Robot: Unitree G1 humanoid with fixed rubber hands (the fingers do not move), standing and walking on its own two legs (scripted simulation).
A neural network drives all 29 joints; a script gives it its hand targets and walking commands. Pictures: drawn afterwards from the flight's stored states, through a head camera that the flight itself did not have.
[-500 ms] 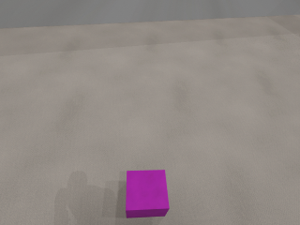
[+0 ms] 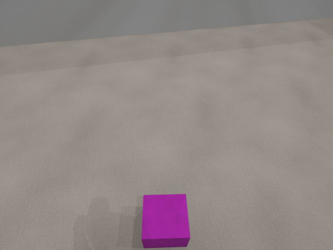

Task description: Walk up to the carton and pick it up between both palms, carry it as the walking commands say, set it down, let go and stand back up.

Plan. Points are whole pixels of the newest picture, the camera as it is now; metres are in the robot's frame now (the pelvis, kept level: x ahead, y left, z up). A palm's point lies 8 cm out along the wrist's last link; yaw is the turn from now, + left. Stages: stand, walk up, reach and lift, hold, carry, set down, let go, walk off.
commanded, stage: walk up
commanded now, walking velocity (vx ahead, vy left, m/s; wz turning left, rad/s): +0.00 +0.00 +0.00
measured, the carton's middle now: (165, 220) +0.42 +0.00 -0.69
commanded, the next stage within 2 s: stand in 0.04 s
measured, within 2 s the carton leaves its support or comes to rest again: neither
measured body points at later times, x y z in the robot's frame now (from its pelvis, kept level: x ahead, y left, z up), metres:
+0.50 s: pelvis -0.01 +0.00 -0.03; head +0.05 +0.00 +0.42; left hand +0.17 +0.23 -0.14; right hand +0.17 -0.23 -0.15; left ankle -0.01 +0.12 -0.75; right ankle -0.02 -0.10 -0.75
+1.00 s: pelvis -0.07 +0.01 -0.08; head +0.08 +0.00 +0.35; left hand +0.19 +0.22 -0.19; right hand +0.20 -0.22 -0.19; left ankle +0.00 +0.13 -0.75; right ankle -0.02 -0.11 -0.75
